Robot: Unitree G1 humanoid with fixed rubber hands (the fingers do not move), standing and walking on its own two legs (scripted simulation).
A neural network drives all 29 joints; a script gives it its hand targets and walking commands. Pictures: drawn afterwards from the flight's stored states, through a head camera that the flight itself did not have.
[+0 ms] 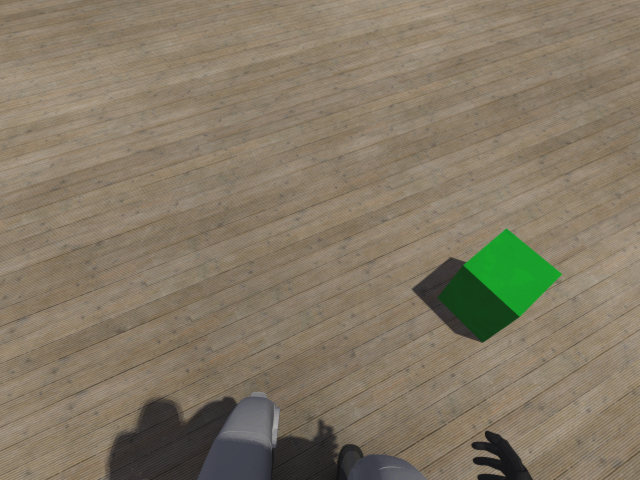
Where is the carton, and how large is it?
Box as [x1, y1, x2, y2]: [438, 228, 561, 342]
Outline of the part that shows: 506,228 466,262 438,296 438,298 482,342 517,318 561,274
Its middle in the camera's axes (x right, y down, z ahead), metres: +0.56 +0.16 +1.23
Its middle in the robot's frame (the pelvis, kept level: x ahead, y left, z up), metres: +0.66 -0.54 -0.65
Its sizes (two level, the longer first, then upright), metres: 0.210 0.200 0.250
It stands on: the floor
